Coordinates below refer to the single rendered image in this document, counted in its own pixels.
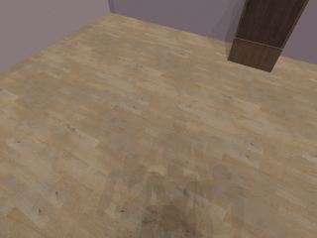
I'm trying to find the cupboard door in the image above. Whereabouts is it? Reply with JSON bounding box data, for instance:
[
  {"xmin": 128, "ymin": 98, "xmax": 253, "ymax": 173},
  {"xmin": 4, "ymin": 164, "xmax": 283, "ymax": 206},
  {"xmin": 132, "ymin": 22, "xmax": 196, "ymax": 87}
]
[{"xmin": 237, "ymin": 0, "xmax": 306, "ymax": 47}]

